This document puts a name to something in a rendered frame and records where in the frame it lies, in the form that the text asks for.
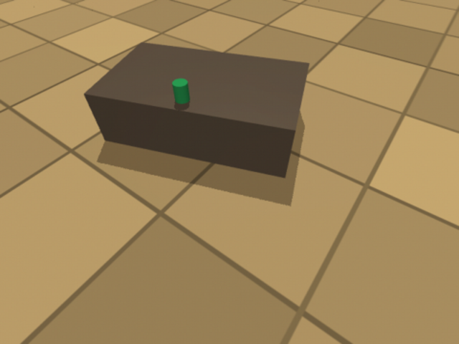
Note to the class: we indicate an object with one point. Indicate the can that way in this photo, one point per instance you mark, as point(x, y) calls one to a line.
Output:
point(181, 91)

